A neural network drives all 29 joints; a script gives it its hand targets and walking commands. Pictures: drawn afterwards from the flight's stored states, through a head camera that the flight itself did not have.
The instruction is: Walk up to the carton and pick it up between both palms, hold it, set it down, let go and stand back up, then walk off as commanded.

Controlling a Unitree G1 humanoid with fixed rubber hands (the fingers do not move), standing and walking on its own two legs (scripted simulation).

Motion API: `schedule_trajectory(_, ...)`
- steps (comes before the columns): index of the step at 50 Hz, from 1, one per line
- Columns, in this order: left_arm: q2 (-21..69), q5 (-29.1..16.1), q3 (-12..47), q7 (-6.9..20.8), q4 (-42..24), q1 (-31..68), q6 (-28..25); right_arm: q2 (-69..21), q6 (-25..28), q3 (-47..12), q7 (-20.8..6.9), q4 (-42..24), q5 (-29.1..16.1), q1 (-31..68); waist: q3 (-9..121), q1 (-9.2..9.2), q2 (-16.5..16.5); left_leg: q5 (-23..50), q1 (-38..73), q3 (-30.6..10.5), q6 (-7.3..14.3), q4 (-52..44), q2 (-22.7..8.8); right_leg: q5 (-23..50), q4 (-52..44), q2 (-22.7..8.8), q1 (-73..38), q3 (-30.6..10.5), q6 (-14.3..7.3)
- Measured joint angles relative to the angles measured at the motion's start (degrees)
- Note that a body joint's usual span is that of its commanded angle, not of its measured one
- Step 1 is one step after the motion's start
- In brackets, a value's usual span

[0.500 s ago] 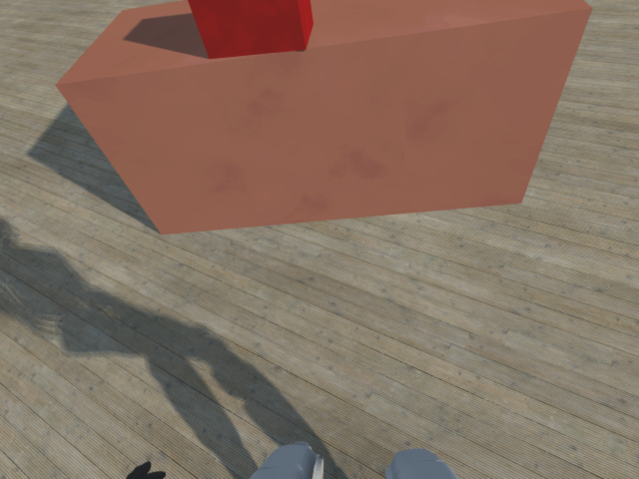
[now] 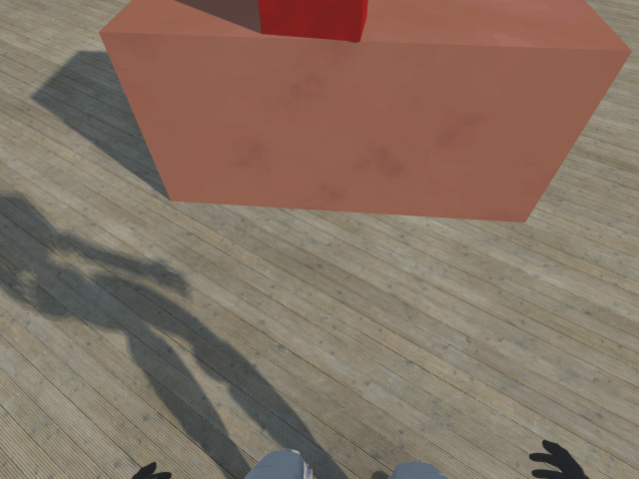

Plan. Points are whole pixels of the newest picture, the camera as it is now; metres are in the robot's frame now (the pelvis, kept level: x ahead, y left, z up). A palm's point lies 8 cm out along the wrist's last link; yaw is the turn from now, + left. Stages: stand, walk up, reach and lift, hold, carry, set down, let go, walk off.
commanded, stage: stand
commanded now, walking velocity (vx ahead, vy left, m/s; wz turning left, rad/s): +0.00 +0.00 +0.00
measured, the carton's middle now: out of the picture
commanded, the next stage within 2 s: none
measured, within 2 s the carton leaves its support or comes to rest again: neither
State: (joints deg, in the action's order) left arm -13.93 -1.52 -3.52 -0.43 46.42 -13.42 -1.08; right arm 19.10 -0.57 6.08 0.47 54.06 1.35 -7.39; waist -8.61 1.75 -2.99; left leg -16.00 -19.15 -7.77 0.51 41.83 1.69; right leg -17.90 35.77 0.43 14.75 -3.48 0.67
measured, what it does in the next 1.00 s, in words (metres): stands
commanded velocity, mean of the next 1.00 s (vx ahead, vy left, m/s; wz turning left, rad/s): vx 0.00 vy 0.00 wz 0.00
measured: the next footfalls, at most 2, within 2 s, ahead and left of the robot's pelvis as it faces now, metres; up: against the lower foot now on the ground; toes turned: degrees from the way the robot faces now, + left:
none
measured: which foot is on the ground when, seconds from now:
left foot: down 0.00-1.00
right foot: down 0.00-1.00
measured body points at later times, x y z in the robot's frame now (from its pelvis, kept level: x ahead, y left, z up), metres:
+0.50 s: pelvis +0.01 -0.01 +0.00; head +0.04 -0.01 +0.45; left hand +0.10 +0.26 -0.12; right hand +0.12 -0.31 -0.12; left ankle +0.08 +0.10 -0.72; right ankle +0.06 -0.18 -0.72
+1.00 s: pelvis +0.03 -0.02 +0.01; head +0.05 -0.02 +0.46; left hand +0.12 +0.25 -0.11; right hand +0.13 -0.32 -0.12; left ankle +0.08 +0.10 -0.72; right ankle +0.06 -0.18 -0.72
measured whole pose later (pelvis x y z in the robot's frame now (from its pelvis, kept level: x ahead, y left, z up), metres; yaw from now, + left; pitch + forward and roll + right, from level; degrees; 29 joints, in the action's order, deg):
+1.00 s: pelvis +0.03 -0.02 +0.01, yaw +0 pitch -4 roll -2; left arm -13.9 -1.5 -3.5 -0.2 46.6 -13.4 -1.1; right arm 18.7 -0.6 6.1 -0.2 54.1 1.3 -6.8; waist -6.3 0.0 -3.0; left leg -16.1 -18.2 -7.8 -0.8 38.2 1.2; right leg -15.1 33.1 0.4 14.6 -3.5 1.2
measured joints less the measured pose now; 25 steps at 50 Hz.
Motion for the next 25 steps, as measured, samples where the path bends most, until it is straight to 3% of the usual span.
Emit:
schedule_trajectory(10, 0.0, 0.0, 0.0, 0.05, 0.19, 0.0, 0.0, -0.37, 0.0, 0.01, -0.18, 0.0, 0.0, 1.43, 0.0, 0.24, 0.0, 0.22, 0.03, 0.0, -0.13, -0.18, -0.04, 2.19, -0.65, 0.0, -0.11, 0.0, 0.0)
schedule_trajectory(25, 0.0, 0.0, 0.0, 0.18, 0.19, 0.0, 0.0, -0.37, 0.0, 0.01, -0.63, 0.01, 0.0, 0.63, 0.0, -1.76, 0.0, -0.11, 0.17, 0.0, -0.5, -1.36, -0.2, 2.9, -1.75, 0.0, -0.11, 0.0, 0.0)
